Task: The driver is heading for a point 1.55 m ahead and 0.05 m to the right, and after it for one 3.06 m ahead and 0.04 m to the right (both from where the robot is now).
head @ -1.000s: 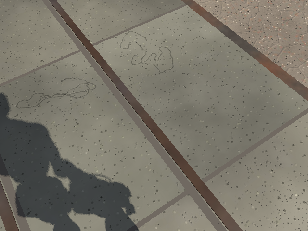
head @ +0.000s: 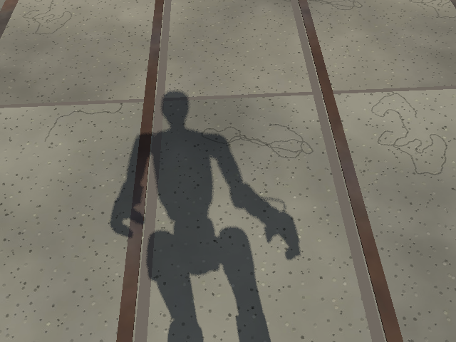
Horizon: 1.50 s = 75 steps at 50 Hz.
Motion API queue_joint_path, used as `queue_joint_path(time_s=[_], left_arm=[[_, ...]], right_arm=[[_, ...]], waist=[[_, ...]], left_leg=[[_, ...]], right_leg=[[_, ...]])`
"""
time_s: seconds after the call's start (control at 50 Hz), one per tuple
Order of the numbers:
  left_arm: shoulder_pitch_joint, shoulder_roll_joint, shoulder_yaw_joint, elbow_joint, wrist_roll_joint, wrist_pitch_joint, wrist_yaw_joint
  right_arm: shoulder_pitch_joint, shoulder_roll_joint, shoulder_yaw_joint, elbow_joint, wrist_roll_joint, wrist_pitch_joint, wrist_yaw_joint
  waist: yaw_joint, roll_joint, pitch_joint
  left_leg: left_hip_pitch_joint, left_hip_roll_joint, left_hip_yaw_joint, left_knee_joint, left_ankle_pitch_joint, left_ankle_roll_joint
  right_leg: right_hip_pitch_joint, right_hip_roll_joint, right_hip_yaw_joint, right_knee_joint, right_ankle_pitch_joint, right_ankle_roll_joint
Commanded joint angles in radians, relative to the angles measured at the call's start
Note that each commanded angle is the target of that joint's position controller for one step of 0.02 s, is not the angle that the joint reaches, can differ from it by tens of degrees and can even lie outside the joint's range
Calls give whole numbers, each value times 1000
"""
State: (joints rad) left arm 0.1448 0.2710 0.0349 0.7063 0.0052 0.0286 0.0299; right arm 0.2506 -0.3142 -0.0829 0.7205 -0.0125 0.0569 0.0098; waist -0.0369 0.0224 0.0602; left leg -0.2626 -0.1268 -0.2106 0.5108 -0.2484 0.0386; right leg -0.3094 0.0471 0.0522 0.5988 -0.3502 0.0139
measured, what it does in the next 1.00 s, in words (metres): steps on the spot: right foot, then left foot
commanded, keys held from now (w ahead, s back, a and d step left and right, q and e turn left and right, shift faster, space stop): q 0.08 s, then no key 0.92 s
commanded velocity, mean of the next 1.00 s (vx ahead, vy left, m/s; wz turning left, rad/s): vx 0.00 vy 0.00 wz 0.18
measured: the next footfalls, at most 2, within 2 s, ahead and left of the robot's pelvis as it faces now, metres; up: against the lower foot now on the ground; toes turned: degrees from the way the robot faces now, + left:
right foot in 0.02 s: +0.05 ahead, -0.11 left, +0.00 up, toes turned +6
left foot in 0.42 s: -0.01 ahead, +0.10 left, +0.00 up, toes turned +5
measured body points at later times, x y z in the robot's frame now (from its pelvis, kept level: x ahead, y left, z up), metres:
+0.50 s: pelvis -0.02 +0.00 +0.00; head +0.00 +0.02 +0.45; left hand +0.03 +0.27 -0.13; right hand +0.15 -0.23 -0.11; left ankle -0.05 +0.10 -0.74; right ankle +0.01 -0.11 -0.73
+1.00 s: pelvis -0.01 +0.01 +0.01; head -0.01 +0.01 +0.46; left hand -0.02 +0.26 -0.14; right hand +0.07 -0.24 -0.13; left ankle -0.05 +0.10 -0.74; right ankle +0.01 -0.11 -0.74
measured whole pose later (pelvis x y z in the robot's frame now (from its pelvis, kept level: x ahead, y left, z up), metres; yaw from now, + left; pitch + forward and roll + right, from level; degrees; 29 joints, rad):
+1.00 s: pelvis -0.01 +0.01 +0.01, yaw +8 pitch -2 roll +0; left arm 0.25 0.22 0.01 1.05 0.01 0.01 0.02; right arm 0.25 -0.23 0.01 1.01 -0.01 -0.01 -0.03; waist 0.01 0.00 0.03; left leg -0.10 -0.06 -0.04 0.37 -0.24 0.05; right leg -0.15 -0.01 -0.03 0.37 -0.19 0.00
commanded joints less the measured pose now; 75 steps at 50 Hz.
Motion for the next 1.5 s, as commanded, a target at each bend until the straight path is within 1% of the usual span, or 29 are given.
queue_joint_path(time_s=[0.02,0.04,0.06,0.08,0.1,0.12,0.14,0.16,0.24,0.3,0.36,0.4,0.42,0.44,0.46,0.48,0.5,0.54,0.58,0.62,0.74,1.02,1.32,1.34,1.38,1.42,1.44,1.46,1.5], left_arm=[[128,159,38,-45,17,-33,26],[55,256,51,-80,15,-29,27],[88,235,53,-69,18,-21,15],[56,164,33,-80,13,-21,8],[8,122,22,-85,11,-22,4],[-22,111,18,-92,15,-22,5],[-18,114,18,-90,17,-26,9],[4,116,20,-83,17,-28,9],[76,120,24,-48,12,-38,6],[73,127,26,-33,17,-37,-6],[87,152,33,-6,19,-25,-19],[92,141,28,11,9,-18,-21],[113,108,20,6,9,-22,-25],[133,37,0,-17,2,-25,-30],[102,59,1,9,5,-8,-19],[96,68,3,15,4,-1,-19],[89,65,2,29,8,-2,-22],[98,89,7,51,17,-15,-27],[126,97,5,89,12,-28,-29],[121,79,1,117,9,-30,-28],[128,68,-1,194,7,-33,-18],[135,45,-13,347,5,-26,-3],[158,0,-28,431,4,-25,6],[167,-6,-30,437,6,-25,6],[168,6,-20,431,10,-19,3],[131,-5,-18,404,22,-17,-8],[107,-34,-23,384,30,-21,-14],[89,-51,-27,366,40,-31,-19],[55,-25,-18,330,34,-55,-27]], right_arm=[[-63,-93,-23,-94,16,-18,-4],[15,-25,-7,-105,16,-20,-9],[21,-129,-32,-84,-20,-12,-15],[16,-147,-43,-69,-19,-8,-10],[18,-133,-41,-51,-16,-3,-2],[29,-122,-39,-42,-11,3,9],[39,-110,-34,-38,-6,6,18],[30,-103,-30,-35,-2,8,21],[-33,-67,-10,-45,1,16,16],[-53,-36,12,-40,3,20,12],[-41,-33,23,-25,11,13,1],[3,-28,34,2,0,-6,-8],[1,-73,32,-2,-18,-22,-14],[-58,-152,22,-21,-17,-32,-18],[-75,-91,37,-10,-10,-41,-17],[-117,-53,53,-12,-11,-47,-15],[-136,-43,58,-5,-10,-49,-18],[-107,-50,60,17,-2,-56,-31],[-69,-49,61,38,3,-59,-29],[-60,-42,64,62,1,-60,-30],[-46,-37,67,129,3,-69,-32],[17,-14,81,284,5,-73,-45],[81,31,93,376,5,-72,-53],[92,35,94,383,3,-71,-53],[106,-1,75,385,2,-61,-52],[148,-23,58,385,-2,-51,-46],[188,-33,50,394,-2,-51,-46],[207,-36,43,399,-4,-54,-45],[205,-33,35,393,-14,-69,-41]], waist=[[69,-31,-114],[14,-262,-110],[34,-215,-115],[13,-143,-81],[-1,-116,-45],[-12,-140,-52],[-5,-176,-59],[8,-173,-69],[49,-170,-90],[59,-196,-92],[55,-212,-94],[15,-155,-92],[32,-62,-121],[83,143,-101],[44,151,-78],[69,136,-42],[70,133,-25],[64,141,-42],[50,74,-46],[50,16,-15],[51,-18,-30],[52,-16,-17],[45,-23,4],[43,-20,-16],[38,14,9],[10,59,102],[-6,103,133],[-14,129,157],[-13,109,149]], left_leg=[[-98,128,-186,80,97,23],[-265,-55,37,277,-307,-26],[-246,-1,91,474,-378,-37],[-234,27,80,557,-321,-38],[-218,39,84,603,-255,-46],[-215,37,96,634,-204,-56],[-225,30,106,650,-186,-69],[-225,24,112,644,-178,-78],[-220,33,109,483,-193,-91],[-96,58,158,270,-233,-75],[21,57,220,67,-180,-49],[186,81,204,-223,79,-22],[286,199,55,-267,108,1],[227,383,-145,-259,286,76],[66,415,-127,-236,288,142],[44,365,-88,-237,232,128],[38,314,-46,-231,163,91],[50,252,-2,-218,148,40],[62,224,16,-229,84,25],[67,219,24,-220,81,28],[81,209,43,-209,137,32],[75,200,61,-224,167,29],[81,197,74,-214,172,26],[87,188,75,-225,77,30],[52,171,53,-229,-247,65],[21,230,-61,-288,-538,124],[40,298,-157,-340,-616,163],[50,364,-236,-374,-620,201],[91,407,-269,-393,-496,231]], right_leg=[[253,-170,151,-336,91,-52],[303,-422,431,-383,250,-148],[196,-468,433,-339,364,-247],[152,-415,348,-333,384,-250],[109,-342,245,-329,381,-224],[119,-283,171,-322,387,-198],[141,-258,127,-309,464,-198],[163,-247,100,-298,512,-202],[254,-275,99,-276,526,-227],[215,-268,83,-263,471,-224],[179,-263,88,-219,527,-222],[95,-240,65,-164,503,-154],[11,-206,40,-114,368,-93],[-52,-80,-61,-82,73,-36],[82,-87,-48,-70,-69,-29],[99,-75,-47,-99,-29,-32],[121,-73,-45,-157,65,-33],[176,-95,-29,-219,223,-26],[177,-115,-13,-227,243,-25],[161,-119,-6,-244,242,-24],[188,-132,4,-262,271,-27],[213,-144,9,-263,281,-39],[186,-142,9,-258,275,-41],[192,-131,2,-259,201,-43],[140,-74,-41,-185,-54,-61],[-27,-33,-68,-80,-209,-75],[-102,-18,-104,6,-176,-74],[-148,-35,-121,77,-110,-77],[-215,-73,-87,159,-110,-88]])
